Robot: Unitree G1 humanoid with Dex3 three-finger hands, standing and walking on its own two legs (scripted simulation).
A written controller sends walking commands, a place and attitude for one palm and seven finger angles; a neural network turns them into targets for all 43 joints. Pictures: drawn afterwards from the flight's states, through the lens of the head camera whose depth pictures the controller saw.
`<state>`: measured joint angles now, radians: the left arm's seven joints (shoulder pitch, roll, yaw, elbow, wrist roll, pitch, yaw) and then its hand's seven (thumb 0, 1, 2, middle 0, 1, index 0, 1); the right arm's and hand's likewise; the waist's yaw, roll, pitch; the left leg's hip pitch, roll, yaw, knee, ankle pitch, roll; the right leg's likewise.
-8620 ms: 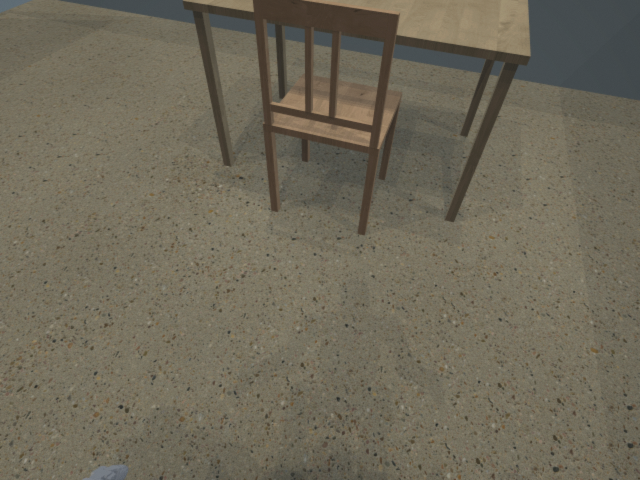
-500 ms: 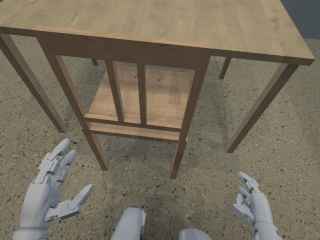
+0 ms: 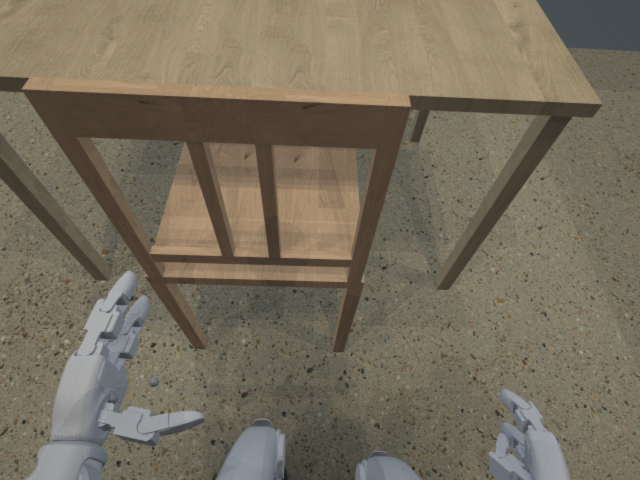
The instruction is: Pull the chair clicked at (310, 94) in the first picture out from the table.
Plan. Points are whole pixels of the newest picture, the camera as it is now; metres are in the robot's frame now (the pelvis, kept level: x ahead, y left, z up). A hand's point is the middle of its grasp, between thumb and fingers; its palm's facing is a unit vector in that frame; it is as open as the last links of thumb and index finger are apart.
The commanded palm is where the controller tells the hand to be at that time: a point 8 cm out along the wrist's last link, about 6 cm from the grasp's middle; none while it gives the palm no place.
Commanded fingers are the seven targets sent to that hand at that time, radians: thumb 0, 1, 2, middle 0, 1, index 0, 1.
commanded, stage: raise the hand toward the chair's back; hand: left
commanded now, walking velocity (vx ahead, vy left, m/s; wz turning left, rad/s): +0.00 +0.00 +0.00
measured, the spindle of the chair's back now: (215, 205) +0.50 +0.19 -0.01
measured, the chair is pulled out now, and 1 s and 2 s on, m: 0.00 0.00 0.00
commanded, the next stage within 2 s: aim the fingers beside a spindle in 1.00 s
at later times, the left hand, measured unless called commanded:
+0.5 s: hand (116, 367) +0.23 +0.23 +0.05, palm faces +0.04 -1.00 -0.05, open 16.9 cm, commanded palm +0.21 +0.28 +0.06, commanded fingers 0.00 -0.50 0.30 -0.06 -0.08 -0.06 -0.08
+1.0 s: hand (130, 365) +0.23 +0.21 +0.05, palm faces +0.04 -1.00 -0.06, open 16.9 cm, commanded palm +0.21 +0.27 +0.06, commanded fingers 0.00 -0.50 0.30 -0.06 -0.08 -0.06 -0.08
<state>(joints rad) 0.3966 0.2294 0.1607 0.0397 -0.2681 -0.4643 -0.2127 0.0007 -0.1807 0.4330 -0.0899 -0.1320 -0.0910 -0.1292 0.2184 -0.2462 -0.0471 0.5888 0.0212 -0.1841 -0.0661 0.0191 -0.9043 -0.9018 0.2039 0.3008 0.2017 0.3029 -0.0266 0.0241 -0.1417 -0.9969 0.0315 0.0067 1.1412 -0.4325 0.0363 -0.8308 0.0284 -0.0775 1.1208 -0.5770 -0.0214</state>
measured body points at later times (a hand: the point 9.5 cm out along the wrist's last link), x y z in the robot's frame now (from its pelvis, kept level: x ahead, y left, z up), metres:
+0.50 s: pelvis +0.00 +0.02 +0.01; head +0.06 +0.04 +0.45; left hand +0.22 +0.28 +0.06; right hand +0.18 -0.21 -0.07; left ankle +0.06 +0.10 -0.65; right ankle -0.02 -0.11 -0.65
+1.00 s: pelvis +0.00 +0.00 +0.01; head +0.06 +0.02 +0.46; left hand +0.22 +0.27 +0.06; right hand +0.17 -0.23 -0.07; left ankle +0.06 +0.10 -0.65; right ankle -0.02 -0.11 -0.65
